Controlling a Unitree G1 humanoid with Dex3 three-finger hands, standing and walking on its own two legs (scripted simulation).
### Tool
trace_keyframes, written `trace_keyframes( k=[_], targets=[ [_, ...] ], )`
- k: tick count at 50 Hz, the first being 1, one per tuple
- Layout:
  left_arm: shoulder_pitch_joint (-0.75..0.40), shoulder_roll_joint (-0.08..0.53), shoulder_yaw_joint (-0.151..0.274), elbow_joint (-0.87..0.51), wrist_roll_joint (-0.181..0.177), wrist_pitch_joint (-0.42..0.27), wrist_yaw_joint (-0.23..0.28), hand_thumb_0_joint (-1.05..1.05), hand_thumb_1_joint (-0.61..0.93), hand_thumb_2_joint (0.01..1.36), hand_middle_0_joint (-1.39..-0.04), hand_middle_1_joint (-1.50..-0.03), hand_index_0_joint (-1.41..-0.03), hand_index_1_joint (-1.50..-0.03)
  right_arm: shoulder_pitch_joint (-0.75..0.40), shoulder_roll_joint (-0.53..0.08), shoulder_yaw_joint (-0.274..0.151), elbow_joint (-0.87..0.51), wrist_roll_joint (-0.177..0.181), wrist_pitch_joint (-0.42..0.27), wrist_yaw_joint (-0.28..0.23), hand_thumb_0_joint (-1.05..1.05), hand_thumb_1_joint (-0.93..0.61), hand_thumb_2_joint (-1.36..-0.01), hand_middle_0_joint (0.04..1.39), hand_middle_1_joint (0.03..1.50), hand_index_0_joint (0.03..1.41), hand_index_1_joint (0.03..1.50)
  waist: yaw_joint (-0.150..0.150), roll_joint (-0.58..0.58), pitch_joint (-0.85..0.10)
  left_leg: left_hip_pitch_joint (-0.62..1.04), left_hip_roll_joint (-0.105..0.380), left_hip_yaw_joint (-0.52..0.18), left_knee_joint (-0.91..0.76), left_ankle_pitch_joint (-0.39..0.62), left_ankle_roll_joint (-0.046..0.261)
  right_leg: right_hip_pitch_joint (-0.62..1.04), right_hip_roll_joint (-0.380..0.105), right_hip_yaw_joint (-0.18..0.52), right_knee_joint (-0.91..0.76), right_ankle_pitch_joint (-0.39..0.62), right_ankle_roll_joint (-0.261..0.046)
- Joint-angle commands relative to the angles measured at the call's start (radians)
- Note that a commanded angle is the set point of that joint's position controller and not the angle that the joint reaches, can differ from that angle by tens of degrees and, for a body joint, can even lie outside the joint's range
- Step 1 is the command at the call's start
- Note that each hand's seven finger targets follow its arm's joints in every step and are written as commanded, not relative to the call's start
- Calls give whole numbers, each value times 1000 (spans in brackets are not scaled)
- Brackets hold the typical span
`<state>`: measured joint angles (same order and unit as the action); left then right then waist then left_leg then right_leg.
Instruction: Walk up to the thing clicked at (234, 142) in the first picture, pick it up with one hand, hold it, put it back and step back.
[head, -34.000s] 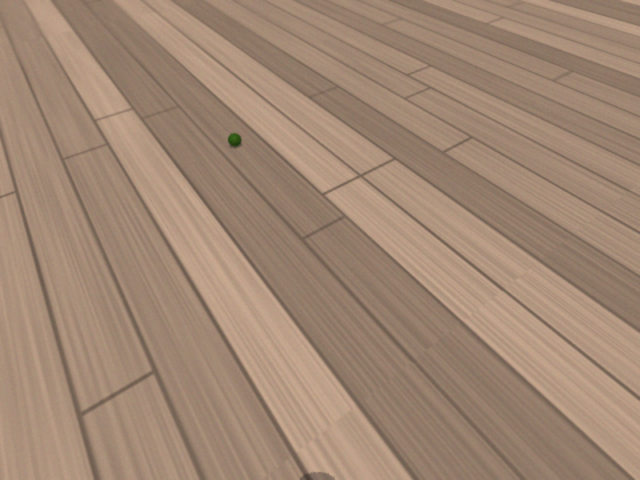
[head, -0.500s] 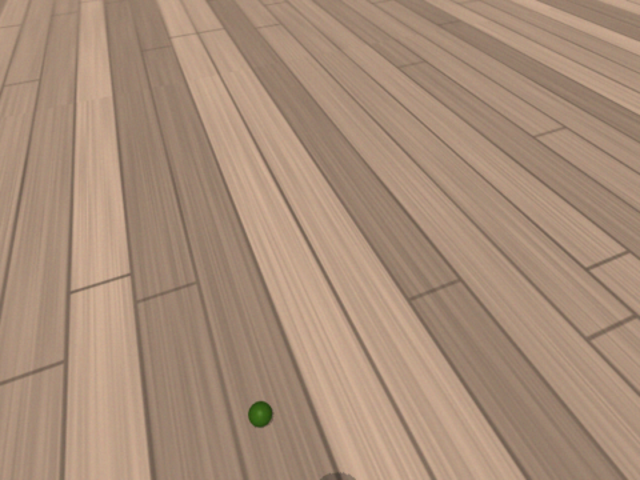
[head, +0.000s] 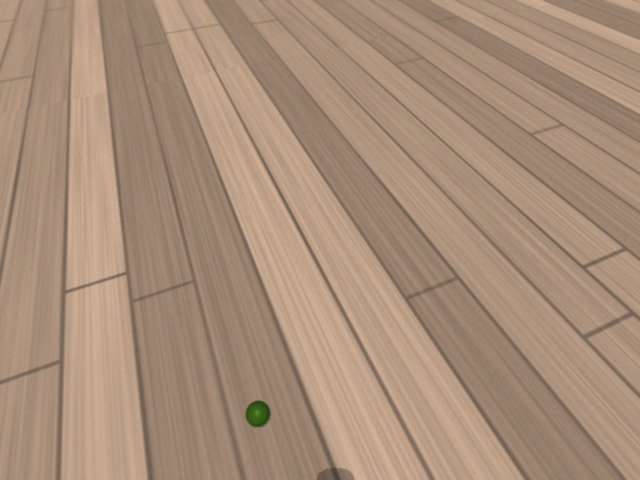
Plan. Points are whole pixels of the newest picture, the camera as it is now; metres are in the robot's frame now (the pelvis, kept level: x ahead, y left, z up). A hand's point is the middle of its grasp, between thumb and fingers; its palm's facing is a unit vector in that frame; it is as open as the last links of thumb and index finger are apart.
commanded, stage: stand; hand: left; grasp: from above
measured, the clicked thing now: (257, 413) +0.41 +0.24 -0.74
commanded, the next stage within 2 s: step back in 0.46 s
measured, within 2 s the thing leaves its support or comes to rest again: neither
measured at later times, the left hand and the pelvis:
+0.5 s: hand out of the picture +0.07 +0.25 -0.16, palm faces +0.02 -0.94 -0.34, open 7.4 cm; pelvis +0.00 +0.00 +0.00, yaw +0 degrees
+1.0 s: hand out of the picture +0.06 +0.30 -0.18, palm faces -0.07 -0.93 -0.36, open 7.4 cm; pelvis -0.08 +0.04 -0.02, yaw -3 degrees
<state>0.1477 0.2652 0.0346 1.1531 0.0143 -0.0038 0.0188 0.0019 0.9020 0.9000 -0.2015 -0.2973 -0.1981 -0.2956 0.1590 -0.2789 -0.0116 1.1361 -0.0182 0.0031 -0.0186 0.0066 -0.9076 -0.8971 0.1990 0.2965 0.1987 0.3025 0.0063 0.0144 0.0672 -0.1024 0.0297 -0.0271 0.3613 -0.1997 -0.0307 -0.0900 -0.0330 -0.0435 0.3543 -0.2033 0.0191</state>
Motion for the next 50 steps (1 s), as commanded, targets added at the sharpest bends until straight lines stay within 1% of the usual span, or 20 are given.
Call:
trace_keyframes(
  k=[1,22,23,26,29,30,32,34,35,36,37,38,39,40,41,42,43,45,48,50],
  targets=[
    [-22,198,29,-54,4,-17,6,0,900,900,-200,-300,-200,-300,-22,-184,-28,-61,1,-22,-7,0,-900,-900,200,300,200,300,1,-6,-30,-37,81,-61,-63,119,48,1,-87,74,-63,108,-24],
    [-66,267,27,-78,0,-25,-8,0,900,900,-200,-300,-200,-300,-69,-252,-29,-73,2,-27,4,0,-900,-900,200,300,200,300,-6,-14,-58,-20,91,-66,-77,95,47,-8,-98,89,-79,90,-29],
    [-83,349,70,-96,-19,-15,-2,0,900,900,-200,-300,-200,-300,-104,-326,-53,-89,13,-10,12,0,-900,-900,200,300,200,300,-10,-22,41,-106,76,-80,31,277,66,-77,-93,100,5,282,-42],
    [-53,336,77,-140,-27,-10,5,0,900,900,-200,-300,-200,-300,-68,-295,-54,-119,31,0,14,0,-900,-900,200,300,200,300,-12,-33,-119,-54,60,-40,162,392,78,-27,-116,101,73,406,-98],
    [-104,356,84,-196,-18,5,6,0,900,900,-200,-300,-200,-300,-47,-287,-63,-145,28,19,15,0,-900,-900,200,300,200,300,-25,-96,-147,-89,-5,4,301,216,70,-84,-205,180,57,379,-175],
    [-115,366,88,-213,-14,10,6,0,900,900,-200,-300,-200,-300,-45,-280,-66,-153,29,28,17,0,-900,-900,200,300,200,300,-19,-134,-135,-97,-41,14,382,81,63,-131,-245,209,47,379,-209],
    [-180,387,89,-262,5,17,9,0,900,900,-200,-300,-200,-300,16,-281,-76,-170,20,43,25,0,-900,-900,200,300,200,300,-46,-226,-125,-101,-65,-7,517,-250,80,-235,-325,261,48,325,-266],
    [-212,379,84,-287,11,21,10,0,900,900,-200,-300,-200,-300,48,-279,-83,-181,23,43,33,0,-900,-900,200,300,200,300,-64,-217,-89,-101,-46,-24,460,-253,87,-285,-289,208,109,282,-234],
    [-217,370,80,-298,11,25,11,0,900,900,-200,-300,-200,-300,71,-282,-87,-185,19,36,34,0,-900,-900,200,300,200,300,-71,-198,-87,-108,-34,-14,342,-126,86,-263,-243,178,173,253,-189],
    [-195,342,73,-303,5,32,9,0,900,900,-200,-300,-200,-300,68,-299,-91,-185,11,28,31,0,-900,-900,200,300,200,300,-57,-101,-73,-138,15,-50,180,97,89,-238,-155,124,282,160,-133],
    [-166,294,67,-311,-8,40,10,0,900,900,-200,-300,-200,-300,39,-362,-105,-202,-6,18,26,0,-900,-900,200,300,200,300,-42,106,-68,-143,161,-266,59,338,145,-286,8,66,472,-9,-75],
    [-132,267,65,-317,-10,47,16,0,900,900,-200,-300,-200,-300,34,-413,-114,-220,-16,7,21,0,-900,-900,200,300,200,300,-29,162,-78,-73,260,-386,33,553,217,-388,123,121,613,-397,-60],
    [-115,275,68,-316,-5,49,25,0,900,900,-200,-300,-200,-300,28,-455,-121,-238,-10,1,19,0,-900,-900,200,300,200,300,-44,184,-125,-81,331,-463,36,610,291,-385,143,211,742,-477,-56],
    [-122,289,69,-309,-2,49,31,0,900,900,-200,-300,-200,-300,3,-434,-122,-253,-10,0,11,0,-900,-900,200,300,200,300,-44,149,-138,-72,324,-446,49,578,292,-394,133,258,803,-459,-62],
    [-103,297,70,-301,-10,49,33,0,900,900,-200,-300,-200,-300,-39,-395,-112,-267,-8,-1,1,0,-900,-900,200,300,200,300,-18,120,-138,-41,282,-348,91,591,278,-422,123,268,847,-409,-61],
    [-76,297,70,-293,-17,49,30,0,900,900,-200,-300,-200,-300,-70,-364,-105,-281,-18,-1,-6,0,-900,-900,200,300,200,300,7,118,-122,-39,222,-258,121,575,247,-434,119,262,865,-357,-57],
    [-45,301,72,-295,-18,48,26,0,900,900,-200,-300,-200,-300,-61,-350,-102,-293,-15,-3,-13,0,-900,-900,200,300,200,300,16,138,-132,0,210,-235,135,551,247,-442,112,235,854,-318,-48],
    [-39,308,79,-305,-6,45,19,0,900,900,-200,-300,-200,-300,-21,-335,-102,-302,-12,-2,-17,0,-900,-900,200,300,200,300,-9,125,-144,54,232,-246,143,565,283,-433,104,209,831,-333,-18],
    [-72,300,84,-344,-3,38,12,0,900,900,-200,-300,-200,-300,42,-337,-107,-309,-9,-3,-20,0,-900,-900,200,300,200,300,-49,113,-130,104,233,-234,155,563,289,-436,98,188,707,-338,2],
    [-59,298,85,-353,-3,33,9,0,900,900,-200,-300,-200,-300,44,-346,-108,-323,-9,-1,-19,0,-900,-900,200,300,200,300,-52,116,-131,92,233,-218,159,530,292,-398,87,163,607,-322,2]
  ],
)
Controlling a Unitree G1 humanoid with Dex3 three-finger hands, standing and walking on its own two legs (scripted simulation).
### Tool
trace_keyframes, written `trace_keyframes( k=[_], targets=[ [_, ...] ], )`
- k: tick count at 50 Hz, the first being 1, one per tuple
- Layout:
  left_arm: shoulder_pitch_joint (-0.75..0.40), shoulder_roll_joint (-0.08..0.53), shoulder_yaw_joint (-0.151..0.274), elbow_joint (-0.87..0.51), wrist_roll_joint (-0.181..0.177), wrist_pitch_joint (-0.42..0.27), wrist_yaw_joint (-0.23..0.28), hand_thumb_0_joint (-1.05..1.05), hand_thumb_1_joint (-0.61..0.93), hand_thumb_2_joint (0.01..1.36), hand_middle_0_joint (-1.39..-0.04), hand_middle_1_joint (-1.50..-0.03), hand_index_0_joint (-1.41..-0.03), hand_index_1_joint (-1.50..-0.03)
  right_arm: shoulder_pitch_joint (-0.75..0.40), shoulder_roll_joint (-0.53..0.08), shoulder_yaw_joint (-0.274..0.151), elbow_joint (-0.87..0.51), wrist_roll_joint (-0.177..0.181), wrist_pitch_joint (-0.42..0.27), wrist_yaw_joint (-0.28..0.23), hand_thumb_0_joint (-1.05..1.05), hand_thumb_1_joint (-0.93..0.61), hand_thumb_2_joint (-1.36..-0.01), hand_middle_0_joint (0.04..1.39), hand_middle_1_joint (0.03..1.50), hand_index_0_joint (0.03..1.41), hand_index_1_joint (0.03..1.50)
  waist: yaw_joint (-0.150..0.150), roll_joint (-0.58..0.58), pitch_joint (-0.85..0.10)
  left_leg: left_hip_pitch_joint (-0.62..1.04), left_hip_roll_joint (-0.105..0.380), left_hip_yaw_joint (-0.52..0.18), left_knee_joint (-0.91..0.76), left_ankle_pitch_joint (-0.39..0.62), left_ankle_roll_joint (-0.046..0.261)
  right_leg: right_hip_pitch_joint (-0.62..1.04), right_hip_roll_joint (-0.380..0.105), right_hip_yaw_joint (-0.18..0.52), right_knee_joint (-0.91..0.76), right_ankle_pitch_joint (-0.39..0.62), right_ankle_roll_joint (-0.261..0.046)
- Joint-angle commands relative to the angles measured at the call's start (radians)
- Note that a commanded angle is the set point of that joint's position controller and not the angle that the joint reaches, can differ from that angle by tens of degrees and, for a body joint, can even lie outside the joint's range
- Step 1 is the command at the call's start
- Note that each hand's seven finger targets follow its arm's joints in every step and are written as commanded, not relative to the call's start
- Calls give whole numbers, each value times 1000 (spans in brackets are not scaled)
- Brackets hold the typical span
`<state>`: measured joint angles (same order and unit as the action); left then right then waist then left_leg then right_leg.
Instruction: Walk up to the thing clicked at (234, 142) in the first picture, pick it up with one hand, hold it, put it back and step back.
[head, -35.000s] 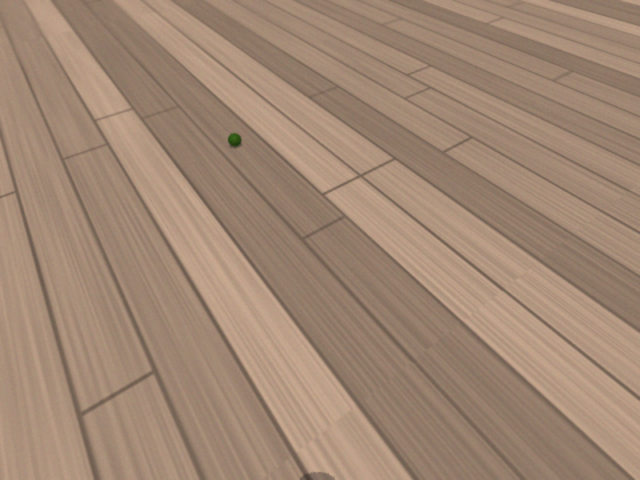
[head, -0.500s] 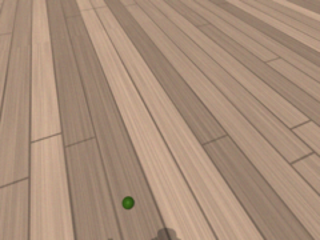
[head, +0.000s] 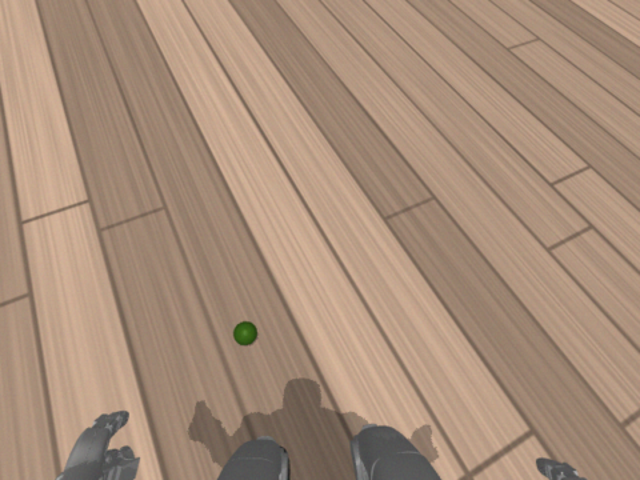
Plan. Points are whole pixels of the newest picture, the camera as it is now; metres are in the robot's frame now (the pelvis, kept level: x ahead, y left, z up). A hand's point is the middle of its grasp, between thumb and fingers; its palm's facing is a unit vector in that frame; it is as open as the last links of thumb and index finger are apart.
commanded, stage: step back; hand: left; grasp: from above
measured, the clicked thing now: (245, 333) +0.48 +0.22 -0.73
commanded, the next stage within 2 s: none
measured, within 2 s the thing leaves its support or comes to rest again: neither
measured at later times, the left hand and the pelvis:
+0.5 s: hand out of the picture +0.01 +0.26 -0.14, palm faces +0.04 -0.92 -0.39, open 7.4 cm; pelvis -0.12 -0.01 -0.01, yaw +3 degrees
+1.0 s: hand out of the picture -0.22 +0.23 -0.15, palm faces -0.04 -0.91 -0.40, open 7.4 cm; pelvis -0.29 -0.04 -0.01, yaw -3 degrees
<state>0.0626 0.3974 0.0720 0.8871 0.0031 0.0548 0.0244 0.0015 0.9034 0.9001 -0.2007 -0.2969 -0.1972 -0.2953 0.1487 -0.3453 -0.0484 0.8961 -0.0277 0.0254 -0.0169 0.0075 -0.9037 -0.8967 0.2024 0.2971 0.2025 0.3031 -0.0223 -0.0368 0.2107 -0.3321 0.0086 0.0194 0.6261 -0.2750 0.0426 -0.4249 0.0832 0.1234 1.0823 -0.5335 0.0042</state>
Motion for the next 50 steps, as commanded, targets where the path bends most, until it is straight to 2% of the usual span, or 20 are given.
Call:
trace_keyframes(
  k=[1,6,7,9,11,13,18,22,24,25,26,27,31,40,45,46,47,48,49,50],
  targets=[
    [47,161,50,-82,8,-27,1,0,900,900,-200,-300,-200,-300,35,-286,-69,-94,2,-21,-19,0,-900,-900,200,300,200,300,-16,188,-277,300,263,-263,-109,574,216,-24,-42,-32,-171,15,13],
    [190,145,59,-31,22,-39,-9,0,900,900,-200,-300,-200,-300,-33,-296,-65,-117,17,-3,-10,0,-900,-900,200,300,200,300,44,175,-314,113,198,-203,-36,330,119,263,-56,-124,-620,297,-38],
    [200,183,68,-39,33,-47,-6,0,900,900,-200,-300,-200,-300,-34,-260,-52,-116,28,-3,-7,0,-900,-900,200,300,200,300,49,110,-316,-7,156,-179,16,223,60,334,-139,-1,-649,360,-65],
    [111,335,100,-98,31,-47,-10,0,900,900,-200,-300,-200,-300,-80,-227,-51,-122,32,3,-18,0,-900,-900,200,300,200,300,80,-237,-218,-142,-109,-90,435,-355,-37,139,-495,443,-756,522,-338],
    [27,249,80,-137,19,-55,-1,0,900,900,-200,-300,-200,-300,-2,-253,-53,-86,39,7,-17,0,-900,-900,200,300,200,300,21,-85,-181,-147,-115,-223,600,-294,-42,133,-413,281,-692,682,-298],
    [-10,204,71,-146,22,-52,4,0,900,900,-200,-300,-200,-300,32,-227,-41,-70,41,-3,-21,0,-900,-900,200,300,200,300,-4,-103,-181,-168,-141,-186,582,-232,-45,188,-302,112,-645,745,-215],
    [110,183,65,-162,30,-48,16,0,900,900,-200,-300,-200,-300,7,-223,-32,-100,29,-10,-22,0,-900,-900,200,300,200,300,78,-118,-245,-204,-91,-127,363,-267,-71,422,-322,106,-567,861,-241],
    [89,212,63,-186,20,-34,11,0,900,900,-200,-300,-200,-300,65,-215,-41,-89,18,-16,-12,0,-900,-900,200,300,200,300,50,-160,-287,-43,-45,-46,56,-190,-46,376,-322,99,-515,827,-215],
    [59,220,57,-203,9,-24,3,0,900,900,-200,-300,-200,-300,121,-216,-51,-67,9,-24,-7,0,-900,-900,200,300,200,300,2,-122,-294,108,-38,-16,-198,61,-32,264,-291,68,-452,704,-161],
    [71,185,46,-208,6,-19,-1,0,900,900,-200,-300,-200,-300,103,-259,-64,-75,-4,-29,-6,0,-900,-900,200,300,200,300,11,-22,-288,169,51,-158,-218,134,1,140,-232,47,-406,525,-105],
    [72,143,37,-222,2,-20,-1,0,900,900,-200,-300,-200,-300,62,-366,-86,-98,-14,-28,0,0,-900,-900,200,300,200,300,5,242,-278,219,276,-464,-265,252,117,-63,-44,-52,-234,163,-42],
    [-5,192,62,-214,10,-17,17,0,900,900,-200,-300,-200,-300,59,-426,-98,-107,-7,-26,7,0,-900,-900,200,300,200,300,-50,278,-253,49,393,-575,-298,361,241,-13,19,11,-19,-152,-26],
    [130,186,67,-140,-1,-14,12,0,900,900,-200,-300,-200,-300,-73,-282,-62,-130,-5,-29,-11,0,-900,-900,200,300,200,300,57,146,-190,69,263,-291,-234,392,179,-78,23,78,226,19,-28],
    [155,158,59,-141,10,-24,-8,0,900,900,-200,-300,-200,-300,16,-281,-71,-147,-2,-21,-10,0,-900,-900,200,300,200,300,-19,206,-277,276,246,-236,-188,321,211,-18,-30,-14,-137,21,38],
    [354,157,70,-37,17,-28,-22,0,900,900,-200,-300,-200,-300,-75,-323,-82,-168,2,9,-4,0,-900,-900,200,300,200,300,66,252,-308,36,211,-205,-148,94,116,296,-70,-145,-610,210,-25],
    [336,187,79,-36,34,-32,-22,0,900,900,-200,-300,-200,-300,-57,-285,-71,-164,12,13,-1,0,-900,-900,200,300,200,300,57,168,-269,-91,149,-182,-90,-23,52,329,-91,-77,-643,204,-44],
    [314,253,99,-63,49,-38,-23,0,900,900,-200,-300,-200,-300,-48,-221,-53,-175,19,11,0,0,-900,-900,200,300,200,300,58,-55,-218,-271,-8,-136,93,-194,-15,315,-273,225,-735,74,-103],
    [217,384,121,-117,46,-29,-21,0,900,900,-200,-300,-200,-300,-109,-223,-63,-189,20,13,-18,0,-900,-900,200,300,200,300,114,-292,-155,-217,-118,-119,366,-331,-56,-6,-502,462,-876,-14,-270],
    [137,364,111,-152,47,-35,-14,0,900,900,-200,-300,-200,-300,-111,-266,-75,-177,17,18,-20,0,-900,-900,200,300,200,300,84,-222,-71,-162,-75,-218,522,-301,-69,-156,-539,482,-910,-21,-305],
    [47,293,91,-169,35,-42,-9,0,900,900,-200,-300,-200,-300,-33,-268,-74,-139,23,16,-17,0,-900,-900,200,300,200,300,18,-85,-66,-171,-115,-236,568,-223,-59,-88,-415,270,-801,151,-239]
  ],
)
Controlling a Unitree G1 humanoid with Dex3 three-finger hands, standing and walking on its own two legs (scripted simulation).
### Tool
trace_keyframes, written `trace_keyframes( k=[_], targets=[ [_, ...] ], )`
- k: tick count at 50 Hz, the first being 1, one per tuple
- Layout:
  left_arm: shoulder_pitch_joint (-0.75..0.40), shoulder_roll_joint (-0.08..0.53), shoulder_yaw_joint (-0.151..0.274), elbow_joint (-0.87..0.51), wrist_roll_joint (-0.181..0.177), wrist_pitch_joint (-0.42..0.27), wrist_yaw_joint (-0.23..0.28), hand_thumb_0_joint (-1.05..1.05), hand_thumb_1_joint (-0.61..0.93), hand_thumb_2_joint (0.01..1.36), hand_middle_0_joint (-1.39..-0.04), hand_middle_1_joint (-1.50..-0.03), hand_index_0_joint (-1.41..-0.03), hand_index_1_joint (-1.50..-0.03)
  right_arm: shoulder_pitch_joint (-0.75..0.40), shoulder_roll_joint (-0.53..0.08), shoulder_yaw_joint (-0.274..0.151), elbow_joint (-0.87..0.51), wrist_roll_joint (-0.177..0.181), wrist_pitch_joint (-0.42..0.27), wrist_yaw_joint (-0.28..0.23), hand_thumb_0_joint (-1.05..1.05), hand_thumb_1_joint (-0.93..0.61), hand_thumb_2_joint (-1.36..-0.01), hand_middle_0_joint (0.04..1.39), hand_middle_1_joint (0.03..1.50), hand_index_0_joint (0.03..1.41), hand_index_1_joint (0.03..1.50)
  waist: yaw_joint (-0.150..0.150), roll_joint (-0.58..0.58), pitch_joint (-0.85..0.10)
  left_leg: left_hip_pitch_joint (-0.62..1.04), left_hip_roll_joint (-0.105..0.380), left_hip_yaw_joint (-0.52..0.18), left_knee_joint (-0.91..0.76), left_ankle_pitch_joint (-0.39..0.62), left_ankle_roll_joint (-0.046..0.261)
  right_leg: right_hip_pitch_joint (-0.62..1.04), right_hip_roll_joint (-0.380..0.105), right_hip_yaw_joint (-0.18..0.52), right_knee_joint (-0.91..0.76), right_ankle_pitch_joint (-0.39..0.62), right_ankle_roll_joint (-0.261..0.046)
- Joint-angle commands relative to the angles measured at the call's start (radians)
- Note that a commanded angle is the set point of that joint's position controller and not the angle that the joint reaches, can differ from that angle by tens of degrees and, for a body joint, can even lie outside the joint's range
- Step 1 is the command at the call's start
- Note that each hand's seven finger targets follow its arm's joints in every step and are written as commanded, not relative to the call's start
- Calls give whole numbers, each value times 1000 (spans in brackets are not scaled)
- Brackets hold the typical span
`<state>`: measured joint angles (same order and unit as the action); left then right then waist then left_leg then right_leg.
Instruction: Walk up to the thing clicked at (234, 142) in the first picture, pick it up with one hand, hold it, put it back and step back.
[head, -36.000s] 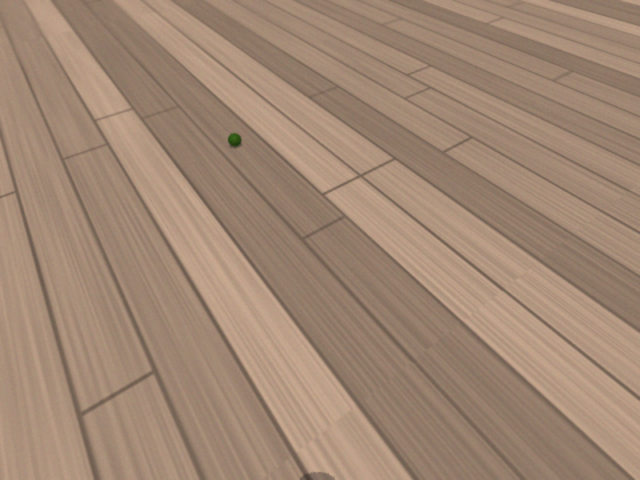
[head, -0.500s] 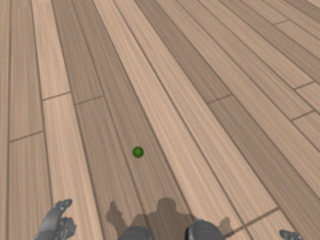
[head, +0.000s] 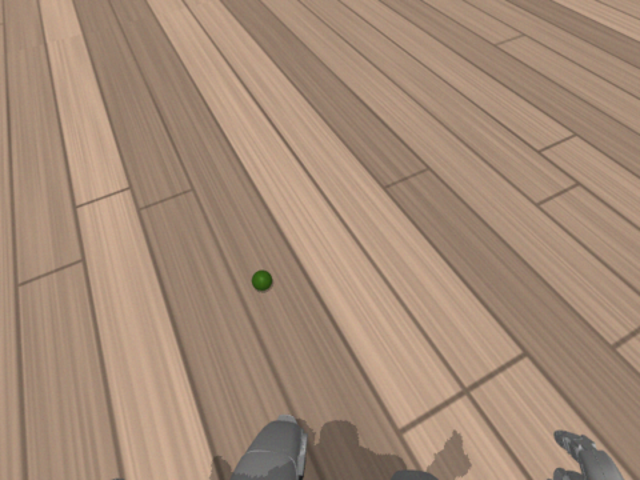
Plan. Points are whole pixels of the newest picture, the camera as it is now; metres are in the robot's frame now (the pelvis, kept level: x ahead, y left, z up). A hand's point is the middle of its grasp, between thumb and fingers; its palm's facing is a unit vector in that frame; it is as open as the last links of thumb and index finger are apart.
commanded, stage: step back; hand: left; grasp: from above
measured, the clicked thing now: (262, 280) +0.76 +0.30 -0.71
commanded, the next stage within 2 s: stand in 1.76 s
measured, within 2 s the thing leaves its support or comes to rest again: neither
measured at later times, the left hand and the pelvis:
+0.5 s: hand out of the picture -0.05 +0.27 -0.13, palm faces +0.09 -0.92 -0.39, open 7.4 cm; pelvis -0.16 -0.01 +0.01, yaw +4 degrees
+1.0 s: hand out of the picture -0.26 +0.25 -0.13, palm faces +0.13 -0.90 -0.42, open 7.4 cm; pelvis -0.29 -0.04 +0.01, yaw +6 degrees
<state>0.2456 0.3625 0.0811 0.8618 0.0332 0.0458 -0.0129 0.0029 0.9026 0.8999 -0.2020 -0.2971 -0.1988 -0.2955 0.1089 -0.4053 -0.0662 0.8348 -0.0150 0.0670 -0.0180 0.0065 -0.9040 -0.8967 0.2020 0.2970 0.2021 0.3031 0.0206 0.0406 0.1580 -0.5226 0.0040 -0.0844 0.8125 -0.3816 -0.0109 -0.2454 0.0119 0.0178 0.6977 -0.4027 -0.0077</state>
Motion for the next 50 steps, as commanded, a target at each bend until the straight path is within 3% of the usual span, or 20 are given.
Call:
trace_keyframes(
  k=[1,9,13,14,15,16,18,20,25,30,31,32,33,36,42,45,46,47,48,50],
  targets=[
    [-196,287,70,-146,10,-35,34,0,900,900,-200,-300,-200,-300,65,-186,-49,-51,14,-31,-16,0,-900,-900,200,300,200,300,-70,-150,-34,16,-131,-109,394,-71,4,-219,-265,233,-357,178,-172],
    [-49,254,69,-146,8,-26,59,0,900,900,-200,-300,-200,-300,70,-153,-26,-64,-3,-51,-13,0,-900,-900,200,300,200,300,40,-237,-179,30,-40,13,19,-158,-9,200,-297,198,-181,579,-199],
    [-113,253,50,-162,-14,-2,48,0,900,900,-200,-300,-200,-300,197,-161,-42,-1,-10,-57,-7,0,-900,-900,200,300,200,300,-24,-174,-228,284,-40,113,-424,174,21,97,-233,121,-39,512,-125],
    [-104,215,37,-167,-16,2,44,0,900,900,-200,-300,-200,-300,192,-207,-56,0,-21,-58,-9,0,-900,-900,200,300,200,300,-15,-69,-229,348,73,-60,-425,253,57,-40,-181,101,23,347,-74],
    [-119,191,28,-183,-27,0,43,0,900,900,-200,-300,-200,-300,128,-330,-77,-25,-20,-53,-1,0,-900,-900,200,300,200,300,-13,177,-207,342,301,-356,-452,361,197,-223,5,-42,183,-7,-14],
    [-193,234,56,-177,-17,1,57,0,900,900,-200,-300,-200,-300,104,-380,-85,-43,-19,-55,3,0,-900,-900,200,300,200,300,-73,201,-184,175,408,-486,-491,427,329,-170,37,68,410,-268,0],
    [-166,219,56,-147,-30,10,54,0,900,900,-200,-300,-200,-300,45,-283,-55,-41,-25,-65,-10,0,-900,-900,200,300,200,300,-19,40,-166,209,304,-283,-409,570,271,-211,76,195,571,-199,-22],
    [-75,222,52,-104,-32,5,50,0,900,900,-200,-300,-200,-300,-7,-243,-43,-55,-22,-62,-18,0,-900,-900,200,300,200,300,24,67,-171,248,267,-167,-360,573,249,-224,67,149,589,-123,-13],
    [-82,197,44,-102,-17,-10,35,0,900,900,-200,-300,-200,-300,36,-230,-47,-65,-26,-49,-13,0,-900,-900,200,300,200,300,-25,148,-183,383,275,-163,-321,566,266,-192,15,67,248,-143,31],
    [29,219,49,-4,3,-46,32,0,900,900,-200,-300,-200,-300,6,-216,-35,-57,-3,-21,-1,0,-900,-900,200,300,200,300,7,88,-271,210,155,-49,-160,262,133,149,-6,26,-319,132,-26],
    [31,295,73,-12,17,-55,33,0,900,900,-200,-300,-200,-300,16,-156,-16,-72,1,-26,3,0,-900,-900,200,300,200,300,4,-115,-227,-33,24,-18,-19,17,63,212,-162,312,-344,55,-78],
    [-31,417,96,-43,18,-49,35,0,900,900,-200,-300,-200,-300,-57,-156,-27,-93,5,-26,-14,0,-900,-900,200,300,200,300,63,-313,-187,-11,-64,-37,165,-228,14,-58,-420,566,-397,89,-265],
    [-94,407,91,-66,14,-54,39,0,900,900,-200,-300,-200,-300,-61,-201,-47,-81,6,-21,-16,0,-900,-900,200,300,200,300,40,-250,-103,61,-27,-146,311,-224,0,-236,-464,596,-429,79,-302],
    [-156,276,59,-63,13,-65,46,0,900,900,-200,-300,-200,-300,17,-178,-31,-26,12,-35,-8,0,-900,-900,200,300,200,300,-27,-120,-105,32,-85,-81,350,-79,7,-98,-248,232,-267,264,-184],
    [-46,299,70,-30,20,-74,31,0,900,900,-200,-300,-200,-300,0,-158,-29,-1,-19,-58,18,0,-900,-900,200,300,200,300,54,-219,-113,86,-22,27,-71,-163,-10,34,-255,285,-336,-236,-180],
    [-91,286,48,-37,10,-58,22,0,900,900,-200,-300,-200,-300,103,-152,-42,63,-19,-77,22,0,-900,-900,200,300,200,300,-17,-188,-122,378,-38,91,-409,-5,27,-119,-233,204,-275,-162,-133],
    [-70,237,30,-32,9,-55,20,0,900,900,-200,-300,-200,-300,130,-171,-57,85,-24,-84,20,0,-900,-900,200,300,200,300,-29,-106,-139,488,-11,9,-444,1,49,-201,-182,145,-191,-149,-100],
    [-90,176,11,-34,-7,-59,14,0,900,900,-200,-300,-200,-300,118,-238,-67,78,-31,-90,19,0,-900,-900,200,300,200,300,-37,88,-147,492,182,-351,-527,-283,130,-343,-71,43,-68,-154,-17],
    [-145,237,33,-14,-14,-62,19,0,900,900,-200,-300,-200,-300,86,-291,-68,66,-22,-91,24,0,-900,-900,200,300,200,300,-52,108,-108,258,308,-476,-609,-500,234,-221,-31,-20,96,-162,-7],
    [-89,220,28,6,-19,-73,8,0,900,900,-200,-300,-200,-300,-3,-217,-39,49,-25,-107,22,0,-900,-900,200,300,200,300,3,22,-70,238,252,-341,-559,-290,214,-166,-55,30,97,-89,-12]
  ],
)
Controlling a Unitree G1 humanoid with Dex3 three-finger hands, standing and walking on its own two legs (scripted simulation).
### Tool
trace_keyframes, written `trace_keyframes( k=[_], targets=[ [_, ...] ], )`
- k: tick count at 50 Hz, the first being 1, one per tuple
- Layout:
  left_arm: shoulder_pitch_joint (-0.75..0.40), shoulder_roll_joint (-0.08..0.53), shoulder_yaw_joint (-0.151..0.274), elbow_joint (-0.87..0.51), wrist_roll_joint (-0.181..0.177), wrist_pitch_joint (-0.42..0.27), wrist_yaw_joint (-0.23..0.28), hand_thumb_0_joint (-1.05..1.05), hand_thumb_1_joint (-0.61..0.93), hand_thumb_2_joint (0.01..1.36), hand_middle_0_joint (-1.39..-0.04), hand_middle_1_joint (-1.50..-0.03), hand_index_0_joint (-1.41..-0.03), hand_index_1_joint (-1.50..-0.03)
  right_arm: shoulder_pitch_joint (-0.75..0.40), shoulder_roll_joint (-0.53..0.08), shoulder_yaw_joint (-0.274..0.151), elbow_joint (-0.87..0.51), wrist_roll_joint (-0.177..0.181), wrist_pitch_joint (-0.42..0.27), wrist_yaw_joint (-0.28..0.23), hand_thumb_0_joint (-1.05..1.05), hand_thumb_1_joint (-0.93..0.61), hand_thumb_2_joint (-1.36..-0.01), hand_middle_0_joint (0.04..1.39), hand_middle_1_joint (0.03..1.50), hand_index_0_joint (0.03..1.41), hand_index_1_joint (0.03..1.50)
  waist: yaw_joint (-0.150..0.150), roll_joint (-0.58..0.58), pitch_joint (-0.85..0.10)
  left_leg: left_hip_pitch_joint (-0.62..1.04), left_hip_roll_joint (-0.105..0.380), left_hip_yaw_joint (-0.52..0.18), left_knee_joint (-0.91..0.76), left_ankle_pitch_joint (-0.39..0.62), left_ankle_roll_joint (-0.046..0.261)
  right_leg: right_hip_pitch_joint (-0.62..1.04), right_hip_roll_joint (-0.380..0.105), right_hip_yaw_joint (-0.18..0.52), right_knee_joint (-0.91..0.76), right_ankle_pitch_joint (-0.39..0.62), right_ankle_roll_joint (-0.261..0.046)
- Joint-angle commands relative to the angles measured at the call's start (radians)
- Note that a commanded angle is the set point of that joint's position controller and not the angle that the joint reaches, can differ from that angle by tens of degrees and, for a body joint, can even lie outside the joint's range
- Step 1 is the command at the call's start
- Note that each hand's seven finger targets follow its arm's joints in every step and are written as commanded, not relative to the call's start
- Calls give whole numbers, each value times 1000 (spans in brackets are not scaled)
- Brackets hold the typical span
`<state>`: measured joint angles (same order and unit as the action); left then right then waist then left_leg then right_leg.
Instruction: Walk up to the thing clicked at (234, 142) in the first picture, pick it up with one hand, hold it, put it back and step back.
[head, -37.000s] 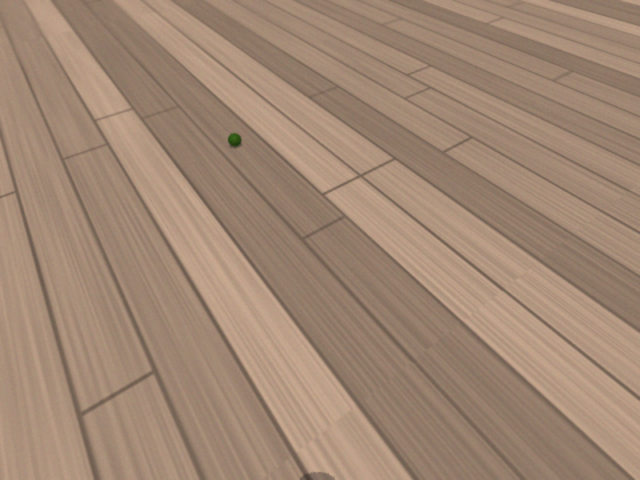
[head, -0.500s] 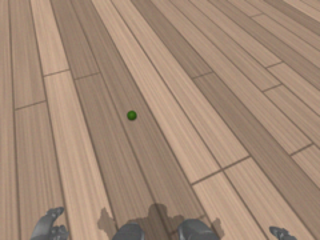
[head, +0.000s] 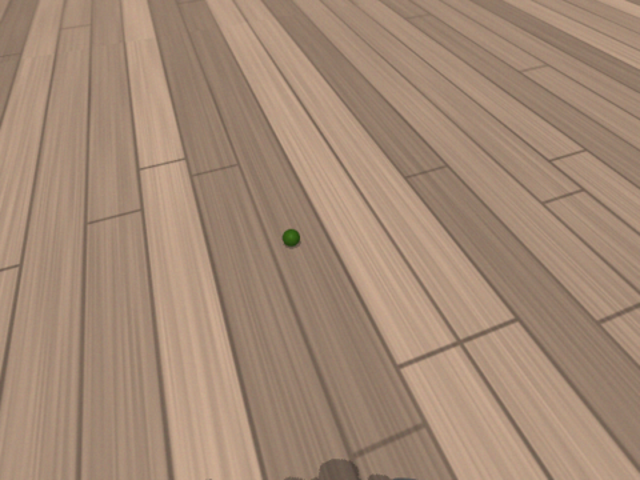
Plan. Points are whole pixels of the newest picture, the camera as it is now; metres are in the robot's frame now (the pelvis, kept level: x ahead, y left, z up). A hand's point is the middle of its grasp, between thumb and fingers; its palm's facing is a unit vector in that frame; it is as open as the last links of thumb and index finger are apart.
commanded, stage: step back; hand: left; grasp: from above
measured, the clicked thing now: (291, 237) +1.07 +0.22 -0.72
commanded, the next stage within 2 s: stand in 0.76 s
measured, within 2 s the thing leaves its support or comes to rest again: neither
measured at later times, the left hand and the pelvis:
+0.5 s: hand out of the picture +0.10 +0.29 -0.15, palm faces +0.02 -0.93 -0.35, open 7.4 cm; pelvis +0.03 +0.02 +0.01, yaw +0 degrees
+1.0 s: hand (151, 459) +0.16 +0.27 -0.13, palm faces -0.01 -0.94 -0.33, open 7.4 cm; pelvis +0.05 +0.02 +0.02, yaw +0 degrees
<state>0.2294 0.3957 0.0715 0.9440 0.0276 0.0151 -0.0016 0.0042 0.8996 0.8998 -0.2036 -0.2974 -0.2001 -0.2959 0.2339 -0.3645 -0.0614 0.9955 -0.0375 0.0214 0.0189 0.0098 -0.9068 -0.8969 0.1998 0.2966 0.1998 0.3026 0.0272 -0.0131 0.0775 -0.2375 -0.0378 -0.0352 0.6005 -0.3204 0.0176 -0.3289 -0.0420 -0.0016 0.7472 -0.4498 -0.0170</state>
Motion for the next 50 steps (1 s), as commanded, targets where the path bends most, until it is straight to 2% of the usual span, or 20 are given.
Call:
trace_keyframes(
  k=[1,3,5,7,8,12,15,16,17,18,19,20,22,24,27,32,37,38,43,50],
  targets=[
    [-65,172,33,-67,-15,-49,-6,0,900,900,-200,-300,-200,-300,-132,-244,-37,-109,-3,-63,-16,0,-900,-900,200,300,200,300,-3,104,6,-26,255,-319,-314,-271,152,-67,0,29,-33,-8,-6],
    [-16,159,36,-25,-10,-61,-5,0,900,900,-200,-300,-200,-300,-156,-242,-36,-96,2,-51,-10,0,-900,-900,200,300,200,300,14,167,-18,-128,199,-200,-253,-191,97,145,38,-30,-249,101,-6],
    [13,189,48,3,4,-67,9,0,900,900,-200,-300,-200,-300,-132,-189,-16,-101,14,-35,-9,0,-900,-900,200,300,200,300,27,92,-28,-252,133,-131,-134,-192,38,318,23,53,-341,134,-21],
    [8,302,68,6,14,-76,12,0,900,900,-200,-300,-200,-300,-114,-182,-24,-88,13,-25,-14,0,-900,-900,200,300,200,300,31,-98,10,-269,-6,-61,184,-264,2,134,-277,487,-562,-401,-154],
    [-53,297,71,-21,15,-77,13,0,900,900,-200,-300,-200,-300,-75,-209,-34,-75,9,-26,-16,0,-900,-900,200,300,200,300,8,-62,44,-264,37,-85,256,-229,-7,93,-334,529,-571,-413,-205],
    [-127,256,59,-31,15,-80,15,0,900,900,-200,-300,-200,-300,-25,-198,-39,-49,13,-43,-6,0,-900,-900,200,300,200,300,-21,-98,2,-143,85,-62,153,-148,-9,39,-258,316,-500,-149,-170],
    [-158,214,33,-30,1,-61,4,0,900,900,-200,-300,-200,-300,21,-169,-44,-13,3,-53,-6,0,-900,-900,200,300,200,300,-50,-101,-39,63,22,29,-109,-5,-7,-31,-146,142,-363,-1,-105],
    [-136,188,20,-28,2,-56,1,0,900,900,-200,-300,-200,-300,9,-182,-51,-17,-7,-56,-12,0,-900,-900,200,300,200,300,-56,-58,-39,118,36,-5,-163,15,0,-82,-119,103,-298,39,-80],
    [-132,139,7,-35,-6,-54,-2,0,900,900,-200,-300,-200,-300,0,-214,-54,-23,-14,-64,-19,0,-900,-900,200,300,200,300,-51,63,-52,113,162,-195,-264,-48,24,-106,-58,45,-178,90,-44],
    [-140,131,6,-24,-21,-48,-2,0,900,900,-200,-300,-200,-300,-65,-267,-53,-40,-12,-68,-21,0,-900,-900,200,300,200,300,-32,167,-38,18,297,-412,-357,-214,104,-98,31,-19,-84,-2,-2],
    [-132,179,22,-6,-17,-45,3,0,900,900,-200,-300,-200,-300,-95,-286,-56,-51,-6,-69,-19,0,-900,-900,200,300,200,300,-30,121,-21,-62,332,-426,-354,-217,167,-23,16,27,-21,-58,0],
    [-117,168,15,-3,-18,-49,3,0,900,900,-200,-300,-200,-300,-122,-262,-47,-52,-4,-71,-20,0,-900,-900,200,300,200,300,-12,102,-35,-5,316,-361,-310,-85,167,-24,14,26,-43,-45,-7],
    [-99,145,8,20,-22,-62,7,0,900,900,-200,-300,-200,-300,-134,-235,-38,-45,-2,-72,-23,0,-900,-900,200,300,200,300,-2,157,-63,63,258,-224,-214,217,118,23,7,14,-195,55,-12],
    [-83,161,13,46,-19,-75,14,0,900,900,-200,-300,-200,-300,-153,-205,-27,-34,19,-66,-24,0,-900,-900,200,300,200,300,11,148,-121,4,196,-112,-124,463,42,228,-20,49,-316,379,-12],
    [-119,225,20,35,-16,-75,18,0,900,900,-200,-300,-200,-300,-112,-191,-27,-20,22,-58,-33,0,-900,-900,200,300,200,300,-27,38,-167,17,126,-42,-96,318,9,255,-102,127,-246,515,-62],
    [-150,183,1,51,-21,-65,22,0,900,900,-200,-300,-200,-300,-171,-195,-27,0,24,-60,-33,0,-900,-900,200,300,200,300,-15,21,-143,69,156,-63,-124,409,40,208,-65,73,-243,526,-37],
    [-175,200,3,58,-17,-67,26,0,900,900,-200,-300,-200,-300,-190,-186,-25,17,23,-52,-31,0,-900,-900,200,300,200,300,-25,-16,-154,60,135,-22,-107,384,26,251,-93,102,-264,591,-42],
    [-190,158,-18,74,-30,-60,22,0,900,900,-200,-300,-200,-300,-190,-189,-9,24,34,-54,-31,0,-900,-900,200,300,200,300,-28,-12,-144,104,155,-70,-178,471,25,235,-89,95,-292,642,-22],
    [-202,158,-23,88,-29,-50,23,0,900,900,-200,-300,-200,-300,-214,-196,-4,40,33,-59,-33,0,-900,-900,200,300,200,300,-27,29,-176,193,172,-58,-213,611,12,280,-79,70,-336,660,-7],
    [-220,161,-26,115,-24,-50,17,0,900,900,-200,-300,-200,-300,-251,-183,7,51,34,-56,-29,0,-900,-900,200,300,200,300,-24,32,-139,179,166,-51,-296,431,0,296,-83,74,-425,523,7]
  ],
)
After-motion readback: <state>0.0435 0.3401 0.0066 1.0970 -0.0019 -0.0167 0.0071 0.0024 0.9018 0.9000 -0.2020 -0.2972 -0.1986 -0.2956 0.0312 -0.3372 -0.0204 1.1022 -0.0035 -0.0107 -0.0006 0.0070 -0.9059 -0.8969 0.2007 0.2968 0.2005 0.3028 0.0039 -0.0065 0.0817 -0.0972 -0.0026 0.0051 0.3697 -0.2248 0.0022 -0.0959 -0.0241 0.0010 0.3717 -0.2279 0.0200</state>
